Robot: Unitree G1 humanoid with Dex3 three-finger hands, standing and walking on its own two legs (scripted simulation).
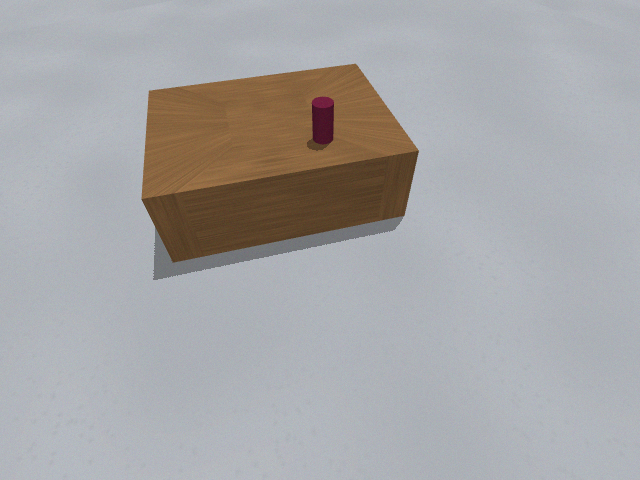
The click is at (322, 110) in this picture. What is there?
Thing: squat round
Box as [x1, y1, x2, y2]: [312, 97, 333, 143]
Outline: 317,97 312,101 313,139 318,143 327,143 332,140 333,101 328,97
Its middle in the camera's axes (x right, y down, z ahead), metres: +0.01 -0.45 +1.48
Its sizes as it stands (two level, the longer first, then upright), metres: 0.082 0.082 0.158
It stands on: a support 0.36 m high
